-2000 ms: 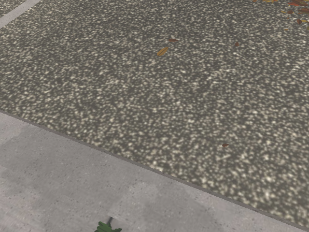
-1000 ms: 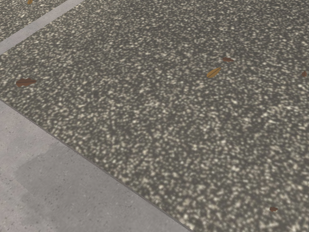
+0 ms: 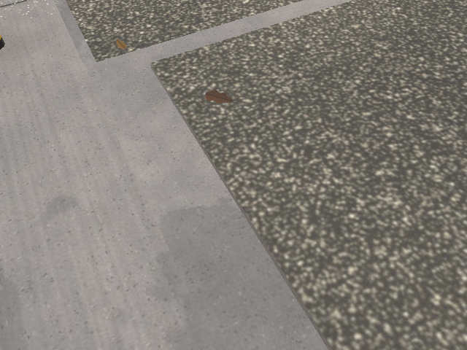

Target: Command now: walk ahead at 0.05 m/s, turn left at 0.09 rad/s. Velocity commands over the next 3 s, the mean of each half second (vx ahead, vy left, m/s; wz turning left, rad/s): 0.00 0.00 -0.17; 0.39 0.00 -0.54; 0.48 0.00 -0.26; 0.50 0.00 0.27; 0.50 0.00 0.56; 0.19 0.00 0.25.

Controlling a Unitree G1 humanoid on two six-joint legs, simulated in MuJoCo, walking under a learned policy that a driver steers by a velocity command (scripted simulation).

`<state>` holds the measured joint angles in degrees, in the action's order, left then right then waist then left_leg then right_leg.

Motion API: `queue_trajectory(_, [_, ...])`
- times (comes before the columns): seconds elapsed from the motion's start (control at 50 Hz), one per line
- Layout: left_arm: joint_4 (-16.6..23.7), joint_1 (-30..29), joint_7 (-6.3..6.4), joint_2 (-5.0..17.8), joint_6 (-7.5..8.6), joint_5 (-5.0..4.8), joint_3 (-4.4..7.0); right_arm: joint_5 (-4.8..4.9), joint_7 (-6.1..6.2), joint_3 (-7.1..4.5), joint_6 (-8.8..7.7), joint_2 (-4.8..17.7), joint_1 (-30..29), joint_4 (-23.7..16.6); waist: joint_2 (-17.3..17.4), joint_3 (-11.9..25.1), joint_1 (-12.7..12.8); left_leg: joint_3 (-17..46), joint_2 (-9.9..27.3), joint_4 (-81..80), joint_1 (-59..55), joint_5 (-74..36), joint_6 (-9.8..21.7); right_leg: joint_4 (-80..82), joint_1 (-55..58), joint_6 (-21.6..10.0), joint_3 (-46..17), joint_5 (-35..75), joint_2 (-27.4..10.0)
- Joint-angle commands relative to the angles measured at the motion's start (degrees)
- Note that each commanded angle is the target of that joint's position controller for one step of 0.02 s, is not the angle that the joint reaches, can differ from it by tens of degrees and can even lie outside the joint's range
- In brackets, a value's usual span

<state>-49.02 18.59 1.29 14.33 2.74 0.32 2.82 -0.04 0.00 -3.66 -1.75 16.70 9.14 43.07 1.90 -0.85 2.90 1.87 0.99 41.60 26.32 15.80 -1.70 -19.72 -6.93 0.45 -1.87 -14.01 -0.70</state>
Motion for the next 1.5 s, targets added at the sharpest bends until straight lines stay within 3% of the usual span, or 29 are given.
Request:
queue_trajectory(0.02, [3.55,-3.47,-0.12,10.64,-0.01,-0.74,2.19,0.48,-0.28,-0.5,-0.44,2.48,-1.81,-3.61,-11.64,3.63,-2.04,-3.39,-2.58,-10.38,-11.59,-9.36,-0.31,0.96,-3.1,-9.2,-4.71,29.66,-9.58])
queue_trajectory(0.06, [2.76,-2.06,-0.33,9.09,0.08,-1.3,1.57,-0.1,0.12,-1.28,0.13,4.84,-0.02,-3.15,-8.86,2.85,-3.47,-0.84,-1.32,-20.19,-18.8,-21.07,1.86,-1.81,-5.32,-5.6,-4.88,23.43,-8.04])
queue_trajectory(0.1, [1.89,5.4,-0.52,4.91,0.97,1.33,0.25,-1.07,1.46,-2.2,1.07,10.42,0.58,-3.84,3.96,9.11,0.36,10.37,11.9,-13.42,-30.77,-53.04,8.79,-7.04,-11.04,1.51,-0.84,-1.02,-2.62])
queue_trajectory(0.14, [2.19,2.72,0.29,6.74,-0.25,0.13,0.26,-0.37,0.57,-1.06,2.09,5.27,-3.24,-3.73,5.25,8.16,-0.78,10.04,9.85,-13.1,-24.84,-44.95,11.48,-7.5,-8.17,3.81,-0.36,-2.53,-3.07])
queue_trajectory(0.18, [2.5,0.77,1.01,9.74,-1.59,-0.68,1.04,-0.22,0.33,-1.76,2.08,7.07,-2.05,-2.79,4.07,7.34,-2.45,8.16,8.05,-12.27,-25.16,-44.48,10.09,-10.86,-11.01,3.51,-0.38,5.29,-2.59])
queue_trajectory(0.26, [4.31,-1.87,1.41,8.73,-3.98,-1.3,1.54,-1.29,2.04,-2.32,2.8,8.89,2.06,-0.75,10.86,10.89,-5.22,15.21,20.49,-16.51,-25.49,-61.55,20.11,-40.64,-17.4,4.46,-0.74,-27.16,1.93])
queue_trajectory(0.3, [3.22,-0.05,2.1,9.06,-5.64,-1.97,2.58,-1.42,2.67,-1.73,2.45,8.07,-2.52,-1.68,4.79,10.73,-2.66,10.46,19.5,-19.8,-18.83,-43.58,19.66,-54.09,-17.87,3.92,-4.45,-25.31,0.93])
queue_trajectory(0.36, [3.68,0.68,2.38,6.8,-6.35,-0.97,2.18,-0.13,2.91,-1.62,2.29,6.8,-8.99,-1.15,7.65,5.36,-0.24,5.23,13.2,-27.98,-10.71,3.24,13.64,-42.5,-16.74,3.7,2.29,-14.42,-1.28])
queue_trajectory(0.48, [-0.03,10.05,-0.63,7.37,-5.36,-1.08,2.57,2.15,2.57,-2.38,1.37,8.08,-10.67,-0.77,2.88,2.92,4.01,-0.97,12.02,-23.67,-0.8,18.7,8.4,-8.69,4.78,-5.27,9.14,-6.89,0.41])
queue_trajectory(0.5, [-2.64,15.68,-0.71,6.8,-5.07,-0.84,2.54,1.44,2.04,-1.91,1.4,4.78,-11.33,-1.07,-5.8,1.08,5.44,-6.94,7.53,-9.0,6.21,21.47,4.77,-4.09,9.2,-7.07,4.13,-12.89,-0.24])
queue_trajectory(0.52, [-0.88,15.6,-0.36,9.17,-4.31,-0.84,2.23,0.46,0.51,-0.49,1.27,-1.12,-10.68,-1.87,-18.44,-2.0,2.83,-9.85,2.03,15.41,21.45,22.1,0.69,0.83,9.28,-11.88,-20.11,-24.7,-14.47])
queue_trajectory(0.54, [3.58,10.31,-1.11,16.1,-2.25,0.65,3.31,2.09,-0.25,-1.12,-0.37,1.8,-16.31,-5.94,-17.35,-6.07,2.64,0.48,-0.48,15.42,29.13,16.31,1.55,15.29,0.91,-20.55,-42.63,-41.15,-22.06])
queue_trajectory(0.56, [5.22,3.83,-0.64,15.96,-0.55,1.66,3.59,3.79,-0.07,-2.24,-1.76,6.98,-18.14,-6.24,-12.78,-11.28,0.74,3.09,1.53,16.88,29.62,8.27,2.48,20.07,-2.22,-19.08,-42.72,-42.4,-22.34])
queue_trajectory(0.58, [5.6,0.36,0.01,14.3,0.34,0.9,2.96,2.94,0.3,-3.1,-2.41,9.45,-15.56,-4.69,-11.45,-11.76,-1.71,3.31,2.55,15.51,27.95,1.06,2.41,18.1,-1.49,-15.4,-36.03,-32.86,-19.94])
queue_trajectory(0.62, [5.09,1.94,0.51,11.62,0.75,-0.42,2.15,-0.11,0.7,-3.31,-2.6,8.31,-12.47,-1.8,-9.31,-8.16,-1.82,2.33,2.45,12.22,22.63,-7.03,0.74,15.36,0.98,-11.47,-24.71,-20.07,-14.61])
queue_trajectory(0.68, [3.43,9.03,0.74,8.17,1.48,-0.89,1.3,0.33,-0.18,-2.8,-3.21,4.99,-12.87,-1.37,-8.28,-4.71,-0.53,1.34,0.83,7.26,20.2,-15.32,-0.13,13.62,6.37,-10.07,-17.4,-5.83,-11.62])
queue_trajectory(0.86, [2.94,14.43,1.27,9.91,0.17,-1.69,2.54,1.37,-2.49,-1.14,-5.26,2.81,-23.23,-5.88,-11.14,-6.94,4.0,-0.41,-1.44,-10.41,13.99,-16.03,-1.42,8.63,6.87,-10.9,-16.33,6.11,-10.93])
queue_trajectory(0.96, [5.35,8.42,1.36,11.16,-0.91,-1.73,3.25,1.7,-2.08,-3.03,-6.15,8.41,-10.28,-3.71,-14.73,-0.25,-3.72,-2.07,-3.8,-16.14,-8.32,-11.14,2.46,-3.14,4.52,-7.82,-17.34,30.38,-10.09])
queue_trajectory(0.98, [6.67,6.47,1.09,10.15,-0.82,-1.15,2.85,1.38,-1.41,-4.13,-6.17,11.21,-0.79,-1.8,-13.15,7.18,-8.4,0.13,-0.62,-16.22,-22.69,-12.7,5.12,-14.87,0.0,-5.6,-14.76,33.47,-6.35])
queue_trajectory(1.0, [8.63,6.69,0.83,5.63,-0.59,0.72,1.37,0.17,-0.61,-4.64,-5.64,15.18,10.54,-0.98,-3.94,19.91,-11.49,12.96,11.96,-12.56,-43.21,-7.56,8.54,-33.13,-11.48,-3.68,-11.86,15.9,-1.53])
queue_trajectory(1.02, [10.19,15.89,0.69,-0.16,0.21,-1.92,-0.03,-0.37,-1.37,-4.69,-5.02,16.58,11.91,0.7,21.36,27.41,-5.16,41.95,24.72,-21.84,-55.95,4.45,16.43,-50.11,-30.05,-1.16,-9.46,-22.06,5.4])
queue_trajectory(1.06, [8.97,6.73,0.65,9.72,0.54,-3.41,2.06,0.44,-1.2,-2.18,-4.77,6.36,6.43,0.13,7.75,10.27,-7.17,28.97,19.43,-25.71,-40.4,6.68,12.65,-55.99,-36.4,-1.41,-7.98,-12.89,-1.53])
queue_trajectory(1.1, [9.39,1.32,0.52,8.09,0.8,-1.61,2.02,-0.41,-1.36,-1.57,-4.47,4.62,2.84,1.13,0.49,2.8,-5.09,17.12,14.28,-28.02,-25.81,-5.81,12.02,-51.51,-31.29,-1.84,-6.16,-6.6,-4.82])
queue_trajectory(1.2, [11.93,-2.11,-0.7,3.6,-0.09,-1.44,0.79,0.35,-1.22,-1.57,-5.48,5.55,2.87,3.93,2.77,-1.49,-2.21,8.93,14.23,-34.26,-18.67,-13.84,15.79,-44.34,-32.2,-1.12,-3.73,-4.82,-6.55])
queue_trajectory(1.34, [17.29,-14.48,-3.11,3.39,1.24,-1.05,-0.98,1.51,-1.26,-1.71,-3.15,9.94,8.14,5.35,2.42,-1.88,-5.38,0.85,13.31,-34.19,-18.78,-19.69,13.46,-27.64,-26.64,-2.14,6.06,1.12,-3.57])
queue_trajectory(1.42, [14.22,-0.06,-2.77,9.6,0.96,-0.78,2.71,1.74,-0.53,-0.37,-2.58,9.0,9.61,5.91,2.96,7.54,4.44,-6.1,9.32,-11.25,-16.57,-46.36,7.86,-16.64,0.72,-7.06,8.33,5.32,2.56])
queue_trajectory(1.44, [13.32,8.14,-1.82,15.75,0.59,-0.05,4.59,0.98,-0.17,0.84,-3.05,5.72,10.0,3.74,-5.4,14.15,7.17,-9.22,3.83,8.55,-1.83,-33.57,3.62,-12.56,16.15,-12.89,-11.72,-1.46,-9.69])
queue_trajectory(1.46, [12.96,10.79,-1.64,18.81,0.58,-0.32,4.87,0.22,-0.52,2.02,-4.19,2.47,12.77,3.19,-17.95,21.59,4.8,-1.6,-2.83,24.99,8.46,12.49,2.41,0.13,22.9,-19.67,-40.35,-9.07,-21.59])
queue_trajectory(1.5, [13.96,3.83,-1.96,11.66,1.7,-0.39,2.35,2.47,-1.62,0.29,-4.98,7.61,6.27,2.08,-10.46,9.92,3.0,2.88,2.29,32.87,17.99,9.63,4.24,2.23,13.54,-16.64,-31.97,-8.06,-19.73])
